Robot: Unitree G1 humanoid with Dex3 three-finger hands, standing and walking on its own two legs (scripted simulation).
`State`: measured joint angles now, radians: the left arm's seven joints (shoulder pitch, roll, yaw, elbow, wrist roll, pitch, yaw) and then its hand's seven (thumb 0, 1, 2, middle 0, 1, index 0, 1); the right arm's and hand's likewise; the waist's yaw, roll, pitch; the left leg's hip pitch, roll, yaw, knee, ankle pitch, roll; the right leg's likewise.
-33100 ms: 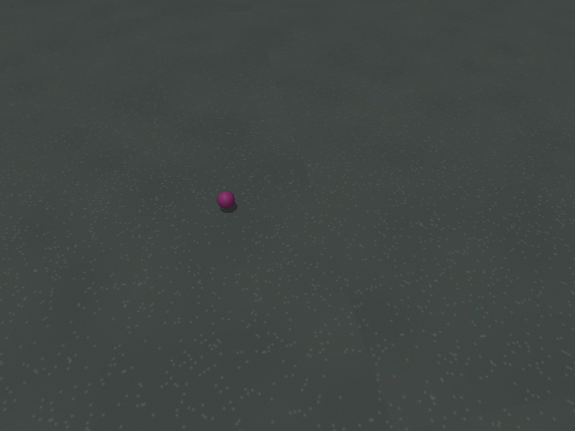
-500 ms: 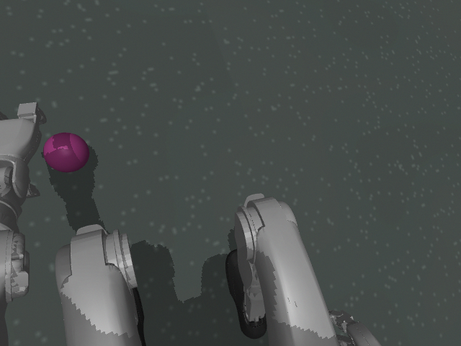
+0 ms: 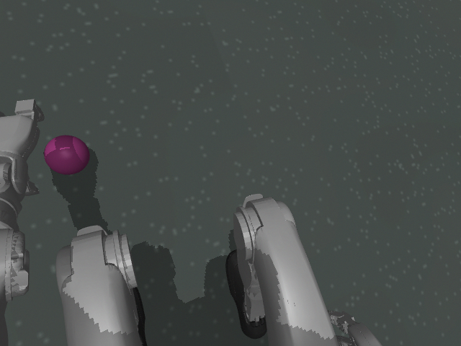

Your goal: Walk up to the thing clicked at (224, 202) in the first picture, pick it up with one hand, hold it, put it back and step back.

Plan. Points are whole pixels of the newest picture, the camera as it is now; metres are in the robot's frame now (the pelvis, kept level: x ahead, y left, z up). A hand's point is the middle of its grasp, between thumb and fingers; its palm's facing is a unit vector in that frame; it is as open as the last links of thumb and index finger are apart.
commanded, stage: rise first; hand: left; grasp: from above
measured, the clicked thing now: (67, 155) +0.50 +0.24 -0.29
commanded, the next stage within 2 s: approach in 0.56 s
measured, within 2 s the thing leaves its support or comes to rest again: neither
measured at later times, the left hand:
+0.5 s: hand (21, 161) +0.45 +0.28 -0.16, palm faces -0.45 -0.07 -0.89, open 14.2 cm
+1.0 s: hand (56, 140) +0.49 +0.23 -0.17, palm faces -0.41 -0.05 -0.91, open 13.6 cm
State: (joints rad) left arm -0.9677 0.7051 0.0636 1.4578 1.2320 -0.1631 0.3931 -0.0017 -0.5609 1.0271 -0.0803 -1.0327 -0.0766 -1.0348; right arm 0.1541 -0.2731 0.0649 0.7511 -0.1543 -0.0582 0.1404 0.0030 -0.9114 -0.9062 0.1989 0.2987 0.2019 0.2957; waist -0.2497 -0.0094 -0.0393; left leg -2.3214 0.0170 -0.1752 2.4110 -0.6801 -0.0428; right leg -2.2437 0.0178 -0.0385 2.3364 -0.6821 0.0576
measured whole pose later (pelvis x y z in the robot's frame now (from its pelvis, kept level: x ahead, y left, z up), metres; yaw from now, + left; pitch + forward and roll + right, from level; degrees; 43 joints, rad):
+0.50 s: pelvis +0.00 +0.00 +0.00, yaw +0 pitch +33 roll -7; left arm -0.97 0.70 0.05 1.47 1.23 -0.17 0.39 0.00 -0.56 1.02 -0.09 -1.02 -0.09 -1.03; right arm 0.15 -0.28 0.06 0.75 -0.15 -0.06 0.13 0.00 -0.91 -0.91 0.20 0.30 0.20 0.30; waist -0.25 -0.01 -0.05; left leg -2.31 0.01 -0.17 2.39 -0.66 -0.04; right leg -2.23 0.01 -0.04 2.32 -0.67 0.05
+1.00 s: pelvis +0.00 +0.00 +0.00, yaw +0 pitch +33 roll -8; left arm -1.11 0.67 0.00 1.59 1.27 -0.13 0.47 0.00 -0.50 1.04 -0.11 -1.11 -0.11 -1.10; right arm 0.16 -0.27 0.10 0.75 -0.19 -0.10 0.14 0.00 -0.91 -0.90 0.20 0.30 0.20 0.30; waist -0.31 -0.02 -0.04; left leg -2.34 0.01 -0.18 2.42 -0.66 -0.05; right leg -2.26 0.02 -0.04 2.34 -0.66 0.05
